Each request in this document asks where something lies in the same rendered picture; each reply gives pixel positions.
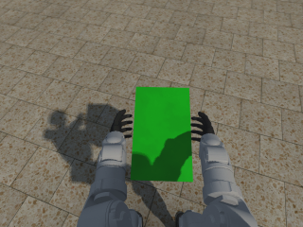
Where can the robot right upper arm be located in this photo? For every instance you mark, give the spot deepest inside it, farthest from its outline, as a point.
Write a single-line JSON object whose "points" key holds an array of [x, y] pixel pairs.
{"points": [[218, 214]]}

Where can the carton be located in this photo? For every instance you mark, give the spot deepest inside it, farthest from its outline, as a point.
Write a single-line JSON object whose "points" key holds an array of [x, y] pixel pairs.
{"points": [[162, 149]]}

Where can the robot left upper arm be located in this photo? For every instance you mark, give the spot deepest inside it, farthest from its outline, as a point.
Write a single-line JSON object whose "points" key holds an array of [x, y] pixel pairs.
{"points": [[113, 213]]}

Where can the left robot forearm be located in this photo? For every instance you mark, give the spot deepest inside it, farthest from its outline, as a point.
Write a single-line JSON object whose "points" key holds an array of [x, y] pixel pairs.
{"points": [[109, 181]]}

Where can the right robot forearm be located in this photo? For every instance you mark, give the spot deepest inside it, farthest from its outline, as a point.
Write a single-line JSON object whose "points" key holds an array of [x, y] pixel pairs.
{"points": [[217, 171]]}

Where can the robot left thigh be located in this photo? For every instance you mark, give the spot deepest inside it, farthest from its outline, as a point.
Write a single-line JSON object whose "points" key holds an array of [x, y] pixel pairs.
{"points": [[136, 219]]}

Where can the robot thigh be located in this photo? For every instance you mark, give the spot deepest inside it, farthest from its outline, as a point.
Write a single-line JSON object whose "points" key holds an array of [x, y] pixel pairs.
{"points": [[136, 219], [190, 219]]}

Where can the robot right thigh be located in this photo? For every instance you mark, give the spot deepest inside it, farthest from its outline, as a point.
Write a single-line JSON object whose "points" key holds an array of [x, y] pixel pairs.
{"points": [[190, 219]]}

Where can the robot left hand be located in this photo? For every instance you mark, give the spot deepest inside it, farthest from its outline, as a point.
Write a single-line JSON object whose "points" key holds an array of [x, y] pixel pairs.
{"points": [[117, 124]]}

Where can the robot right hand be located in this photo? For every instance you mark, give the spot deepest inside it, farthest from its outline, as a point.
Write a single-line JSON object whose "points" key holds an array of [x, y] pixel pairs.
{"points": [[206, 127]]}

